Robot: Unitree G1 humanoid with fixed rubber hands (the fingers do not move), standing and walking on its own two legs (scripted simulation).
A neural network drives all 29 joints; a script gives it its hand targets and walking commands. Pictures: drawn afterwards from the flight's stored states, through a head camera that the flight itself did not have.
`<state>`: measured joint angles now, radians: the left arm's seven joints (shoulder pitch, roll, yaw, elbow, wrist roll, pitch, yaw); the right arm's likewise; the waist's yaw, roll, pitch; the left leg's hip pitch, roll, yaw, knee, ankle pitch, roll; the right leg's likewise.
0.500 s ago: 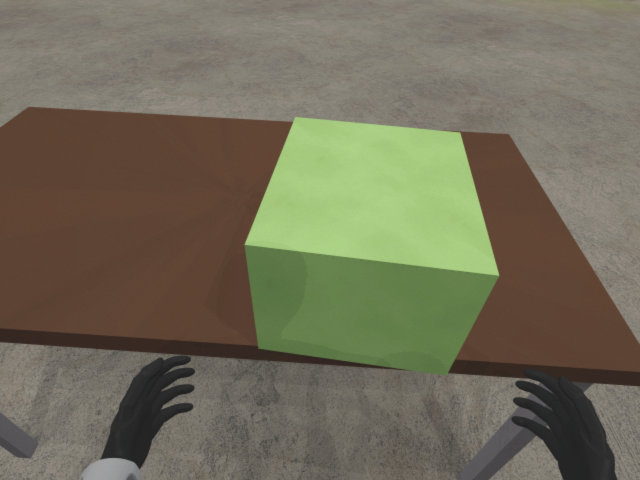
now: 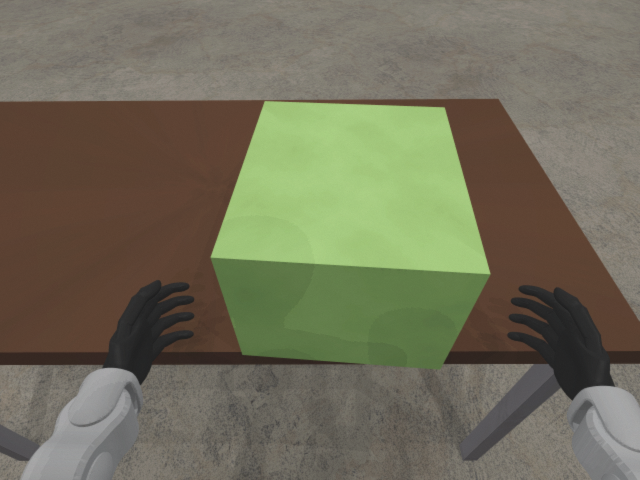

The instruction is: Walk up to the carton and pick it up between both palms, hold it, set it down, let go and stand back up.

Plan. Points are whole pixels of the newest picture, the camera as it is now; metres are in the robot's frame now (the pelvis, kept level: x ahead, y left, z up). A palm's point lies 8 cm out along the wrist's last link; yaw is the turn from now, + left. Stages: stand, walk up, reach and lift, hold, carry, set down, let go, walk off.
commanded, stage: reach and lift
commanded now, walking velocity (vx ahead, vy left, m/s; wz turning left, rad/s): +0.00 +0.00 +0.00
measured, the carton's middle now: (346, 226) +0.46 -0.03 +0.06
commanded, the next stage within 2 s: none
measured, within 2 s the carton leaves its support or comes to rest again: neither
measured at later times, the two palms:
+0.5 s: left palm (142, 280) +0.31 +0.20 +0.13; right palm (569, 297) +0.30 -0.25 +0.13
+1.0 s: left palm (151, 204) +0.38 +0.20 +0.18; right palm (591, 213) +0.36 -0.27 +0.19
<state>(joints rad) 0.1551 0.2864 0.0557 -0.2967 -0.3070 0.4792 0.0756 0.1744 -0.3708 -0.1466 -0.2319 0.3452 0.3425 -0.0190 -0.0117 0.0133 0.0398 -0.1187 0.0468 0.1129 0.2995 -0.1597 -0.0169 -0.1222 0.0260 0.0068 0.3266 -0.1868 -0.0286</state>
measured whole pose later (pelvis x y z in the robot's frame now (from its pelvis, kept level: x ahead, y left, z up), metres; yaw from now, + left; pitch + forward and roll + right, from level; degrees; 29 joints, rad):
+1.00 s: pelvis -0.04 -0.01 +0.00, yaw +2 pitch +5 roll +0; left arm -0.78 0.40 0.06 0.48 -0.30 0.63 0.07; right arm -0.76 -0.50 -0.06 0.59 0.43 0.45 0.00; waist -0.06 -0.01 -0.08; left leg -0.32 0.05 0.08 0.34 -0.10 -0.01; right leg -0.32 0.03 -0.02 0.38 -0.15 -0.04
